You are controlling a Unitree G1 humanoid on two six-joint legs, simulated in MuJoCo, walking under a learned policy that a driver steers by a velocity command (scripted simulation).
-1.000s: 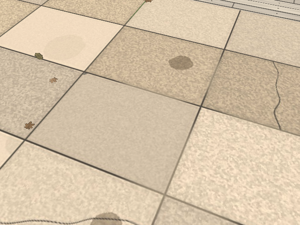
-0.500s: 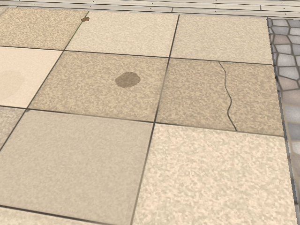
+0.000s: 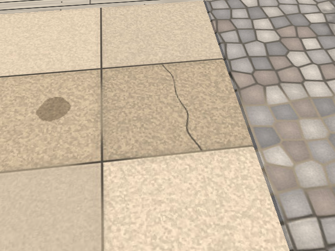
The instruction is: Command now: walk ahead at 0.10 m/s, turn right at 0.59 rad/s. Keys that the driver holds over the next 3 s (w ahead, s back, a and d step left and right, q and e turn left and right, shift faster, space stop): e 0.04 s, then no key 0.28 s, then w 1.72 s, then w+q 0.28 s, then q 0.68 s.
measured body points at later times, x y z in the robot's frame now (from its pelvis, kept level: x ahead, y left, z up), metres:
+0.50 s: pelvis +0.07 -0.05 +0.02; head +0.07 -0.07 +0.47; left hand +0.21 +0.20 -0.08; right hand +0.15 -0.33 -0.11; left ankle +0.10 +0.10 -0.68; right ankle +0.05 -0.14 -0.73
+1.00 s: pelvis +0.23 +0.00 +0.02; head +0.26 +0.02 +0.47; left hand +0.42 +0.24 -0.09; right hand +0.21 -0.27 -0.11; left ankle +0.17 +0.09 -0.73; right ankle +0.33 -0.19 -0.66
